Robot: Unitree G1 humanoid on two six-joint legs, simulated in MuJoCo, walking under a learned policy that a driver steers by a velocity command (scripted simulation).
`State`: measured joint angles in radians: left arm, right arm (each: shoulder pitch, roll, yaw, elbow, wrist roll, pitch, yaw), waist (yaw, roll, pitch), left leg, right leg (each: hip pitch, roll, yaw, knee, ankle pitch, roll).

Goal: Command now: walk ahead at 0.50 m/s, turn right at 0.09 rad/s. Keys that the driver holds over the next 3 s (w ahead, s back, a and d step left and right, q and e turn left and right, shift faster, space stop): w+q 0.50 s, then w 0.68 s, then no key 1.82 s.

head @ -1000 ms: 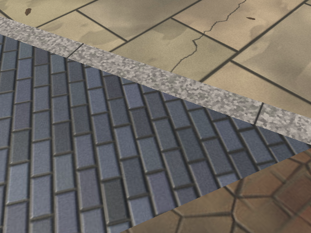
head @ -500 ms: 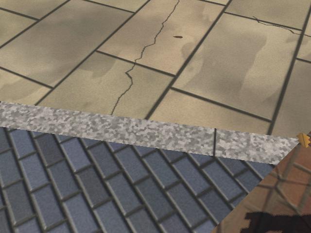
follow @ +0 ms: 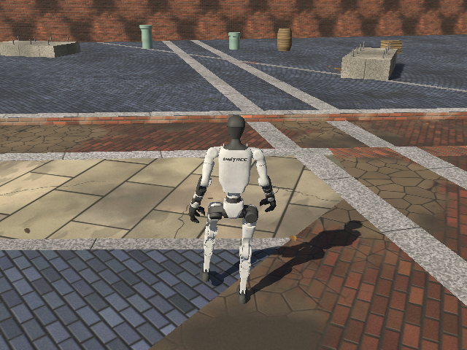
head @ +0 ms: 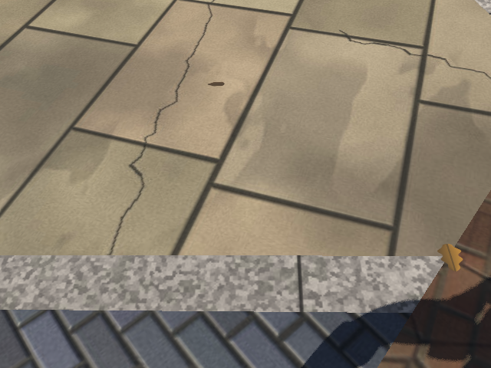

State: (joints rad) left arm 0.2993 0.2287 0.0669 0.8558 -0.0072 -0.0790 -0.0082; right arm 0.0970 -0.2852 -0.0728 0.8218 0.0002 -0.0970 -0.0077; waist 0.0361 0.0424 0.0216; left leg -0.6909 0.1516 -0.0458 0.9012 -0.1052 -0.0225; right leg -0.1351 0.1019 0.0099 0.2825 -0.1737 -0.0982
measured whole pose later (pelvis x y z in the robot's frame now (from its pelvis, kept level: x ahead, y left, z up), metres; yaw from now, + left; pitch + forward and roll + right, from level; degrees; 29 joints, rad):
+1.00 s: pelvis +0.58 +0.09 +0.00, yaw +18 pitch +2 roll -1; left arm 0.34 0.25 0.04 0.80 0.00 -0.10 -0.02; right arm 0.22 -0.29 -0.05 0.72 0.00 -0.06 0.01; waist 0.04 0.05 -0.01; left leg -0.63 0.08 -0.04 0.99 -0.24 0.01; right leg -0.19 0.05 -0.02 0.33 -0.18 -0.06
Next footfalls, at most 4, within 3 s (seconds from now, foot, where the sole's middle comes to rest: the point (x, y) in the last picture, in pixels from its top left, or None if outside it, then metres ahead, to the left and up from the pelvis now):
0.28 left None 0.34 0.16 -0.78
0.76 right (274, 310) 0.64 0.01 -0.78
1.26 left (171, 251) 0.84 0.33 -0.78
1.62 right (244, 225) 0.93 0.10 -0.78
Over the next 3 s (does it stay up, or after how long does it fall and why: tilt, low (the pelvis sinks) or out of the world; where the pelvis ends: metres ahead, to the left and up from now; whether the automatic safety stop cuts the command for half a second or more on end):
stays up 0.84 0.21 -0.01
